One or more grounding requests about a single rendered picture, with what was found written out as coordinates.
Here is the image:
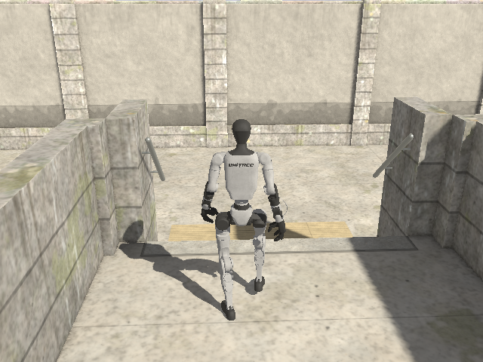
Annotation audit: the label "robot right forearm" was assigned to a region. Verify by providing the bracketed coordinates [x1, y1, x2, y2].
[268, 183, 284, 222]

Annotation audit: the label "robot right hand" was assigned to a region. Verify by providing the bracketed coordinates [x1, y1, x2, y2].
[268, 220, 286, 241]

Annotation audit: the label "robot left hand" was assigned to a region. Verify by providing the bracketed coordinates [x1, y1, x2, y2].
[201, 207, 218, 223]

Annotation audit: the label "robot shin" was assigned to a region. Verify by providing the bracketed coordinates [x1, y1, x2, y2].
[254, 235, 266, 282]
[219, 259, 233, 310]

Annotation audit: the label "robot right upper arm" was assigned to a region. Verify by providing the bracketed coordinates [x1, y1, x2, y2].
[257, 152, 275, 195]

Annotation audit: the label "robot right shin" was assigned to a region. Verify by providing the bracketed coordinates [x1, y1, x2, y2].
[254, 235, 266, 282]

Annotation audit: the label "robot left shin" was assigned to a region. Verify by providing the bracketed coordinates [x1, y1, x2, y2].
[219, 259, 233, 310]

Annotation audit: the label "robot left upper arm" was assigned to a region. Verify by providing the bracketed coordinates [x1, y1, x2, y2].
[207, 152, 226, 192]

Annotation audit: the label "robot left forearm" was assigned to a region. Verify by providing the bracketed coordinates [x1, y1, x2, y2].
[202, 181, 214, 210]

